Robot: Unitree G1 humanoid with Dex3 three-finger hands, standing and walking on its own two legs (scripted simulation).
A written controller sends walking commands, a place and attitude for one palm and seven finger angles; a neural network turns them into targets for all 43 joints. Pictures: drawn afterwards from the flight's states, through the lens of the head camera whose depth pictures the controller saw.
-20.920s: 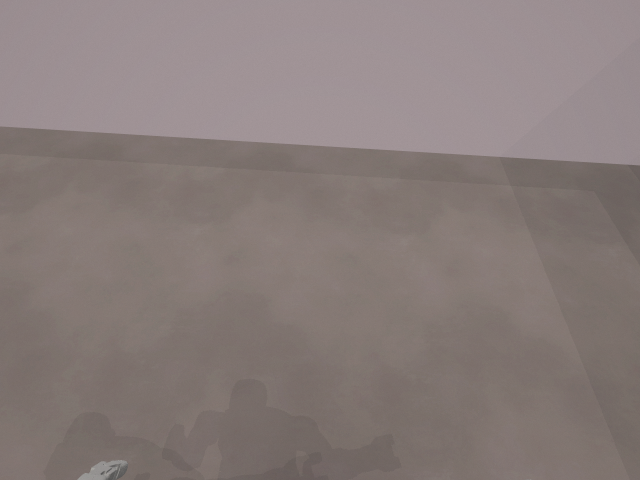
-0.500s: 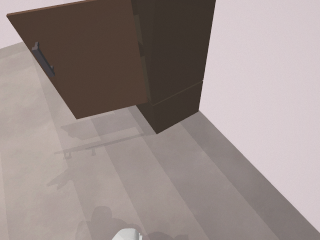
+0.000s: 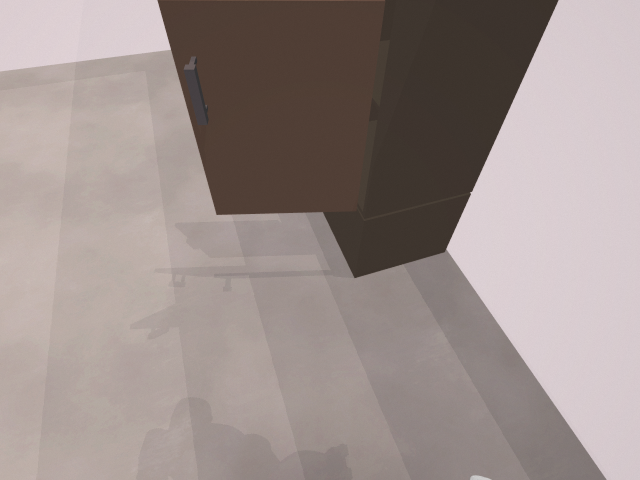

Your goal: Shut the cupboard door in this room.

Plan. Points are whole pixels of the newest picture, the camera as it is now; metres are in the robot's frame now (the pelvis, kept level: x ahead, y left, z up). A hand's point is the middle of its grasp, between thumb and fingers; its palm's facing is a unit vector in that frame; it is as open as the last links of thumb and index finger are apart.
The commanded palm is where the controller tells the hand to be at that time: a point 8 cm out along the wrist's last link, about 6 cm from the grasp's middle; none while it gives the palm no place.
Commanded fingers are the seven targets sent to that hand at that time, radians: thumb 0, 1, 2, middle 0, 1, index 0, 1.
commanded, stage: take the last steps up to it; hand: left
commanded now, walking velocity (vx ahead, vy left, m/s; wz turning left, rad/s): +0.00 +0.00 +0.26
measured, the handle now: (198, 91) +0.83 +0.33 +0.02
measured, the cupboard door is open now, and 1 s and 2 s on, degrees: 74 74 74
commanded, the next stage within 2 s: come to a stop and stand still in 1.30 s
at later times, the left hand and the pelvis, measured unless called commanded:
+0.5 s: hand out of the picture -0.05 +0.18 -0.16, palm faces +0.22 -0.95 -0.21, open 7.4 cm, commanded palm none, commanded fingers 0.00 0.90 0.90 -0.20 -0.30 -0.20 -0.30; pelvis +0.03 +0.01 +0.01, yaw +8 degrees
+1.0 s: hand (174, 376) +0.28 +0.26 -0.16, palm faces +0.07 -0.98 -0.19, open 7.4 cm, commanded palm none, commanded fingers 0.00 0.90 0.90 -0.20 -0.30 -0.20 -0.30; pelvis +0.18 +0.07 -0.01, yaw +5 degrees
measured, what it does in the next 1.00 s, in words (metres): walks ahead: right foot, then left foot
